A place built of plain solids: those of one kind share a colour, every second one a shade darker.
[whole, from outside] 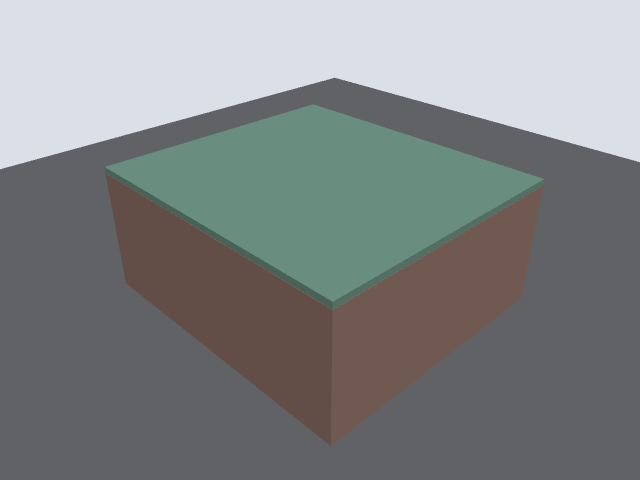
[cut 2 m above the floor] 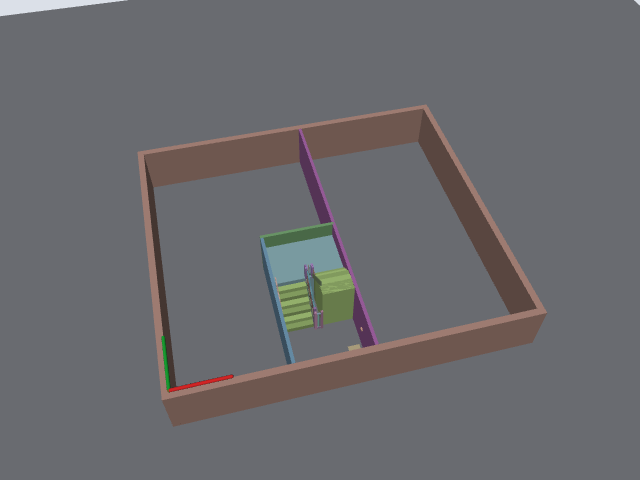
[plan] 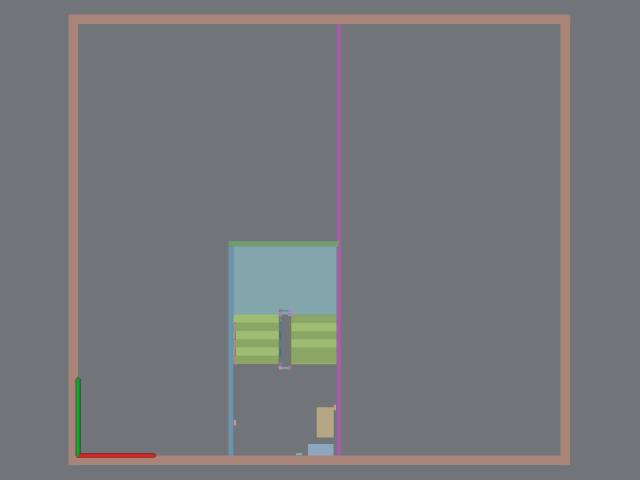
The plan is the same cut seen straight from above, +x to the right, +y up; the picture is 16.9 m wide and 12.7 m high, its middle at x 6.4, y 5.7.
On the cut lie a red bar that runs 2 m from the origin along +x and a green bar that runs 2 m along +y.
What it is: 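A small block of dwellings, 12.8 m wide and 11.4 m deep inside, its common dog-leg stair of 14 risers of 196 mm a storey on goings of 218 mm, 1.20 m wide flights and a well of 0.33 m; the dwelling on the first floor; a hall, a living room with a kitchen corner, a second bedroom, a bedroom, the bathroom shut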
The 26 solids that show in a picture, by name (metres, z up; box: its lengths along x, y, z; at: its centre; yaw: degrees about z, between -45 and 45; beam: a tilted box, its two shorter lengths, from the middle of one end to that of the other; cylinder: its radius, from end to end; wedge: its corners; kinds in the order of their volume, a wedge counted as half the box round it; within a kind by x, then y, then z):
{
 "wall_1": {"box": [0.26, 11.93, 5.54], "at": [-0.13, 5.71, 2.72]},
 "wall_2": {"box": [13.28, 0.26, 5.54], "at": [6.38, -0.13, 2.72]},
 "wall_3": {"box": [13.28, 0.26, 5.54], "at": [6.38, 11.54, 2.72]},
 "wall_4": {"box": [0.26, 11.93, 5.54], "at": [12.89, 5.71, 2.72]},
 "roof_slab_1": {"box": [13.26, 11.91, 0.44], "at": [6.38, 5.71, 5.55]},
 "piece_1": {"box": [1.2, 0.66, 0.25], "at": [4.71, 2.75, 0.07]},
 "piece_2": {"box": [1.2, 0.66, 0.44], "at": [4.71, 2.97, 0.17]},
 "piece_3": {"box": [1.2, 0.66, 0.64], "at": [4.71, 3.18, 0.27]},
 "piece_4": {"box": [1.2, 0.66, 0.83], "at": [4.71, 3.4, 0.37]},
 "piece_5": {"box": [1.2, 0.66, 1.03], "at": [4.71, 3.62, 0.47]},
 "piece_6": {"box": [1.2, 0.52, 1.23], "at": [4.71, 3.77, 0.56]},
 "piece_7": {"box": [1.2, 0.23, 2.6], "at": [6.24, 2.52, 1.25]},
 "piece_8": {"box": [1.2, 0.43, 2.4], "at": [6.24, 2.64, 1.15]},
 "piece_9": {"box": [1.2, 0.66, 2.21], "at": [6.24, 2.74, 1.05]},
 "piece_10": {"box": [1.2, 0.66, 2.01], "at": [6.24, 2.96, 0.95]},
 "piece_11": {"box": [1.2, 0.66, 1.81], "at": [6.24, 3.18, 0.86]},
 "piece_12": {"box": [1.2, 0.66, 1.62], "at": [6.24, 3.4, 0.76]},
 "half_1": {"box": [2.73, 1.81, 1.42], "at": [5.47, 4.63, 0.66]},
 "core_wall_low_1": {"box": [0.13, 11.41, 2.63], "at": [6.9, 5.71, 1.27]},
 "core_wall_1": {"box": [0.13, 5.54, 5.38], "at": [4.04, 2.77, 2.64]},
 "core_wall_back_1": {"box": [2.92, 0.13, 5.38], "at": [5.44, 5.6, 2.64]},
 "hung_more_letter_boxes_1": {"box": [0.68, 0.3, 1.38], "at": [6.42, 0.15, 0.64]},
 "guard_string_1": {"wedge": [[5.33, 2.42, -0.02], [5.33, 2.42, 0.22], [5.33, 3.73, 1.16], [5.33, 3.73, 1.4], [5.37, 2.42, -0.02], [5.37, 2.42, 0.22], [5.37, 3.73, 1.16], [5.37, 3.73, 1.4]]},
 "guard_string_2": {"wedge": [[5.57, 2.42, 2.53], [5.57, 2.42, 2.78], [5.57, 3.73, 1.35], [5.57, 3.73, 1.6], [5.61, 2.42, 2.53], [5.61, 2.42, 2.78], [5.61, 3.73, 1.35], [5.61, 3.73, 1.6]]},
 "laid_doormat_1": {"box": [0.45, 0.8, 0.05], "at": [6.54, 0.87, -0.02]},
 "ground_guard_newel_1": {"box": [0.09, 0.09, 1.15], "at": [5.35, 2.31, 0.53]}
}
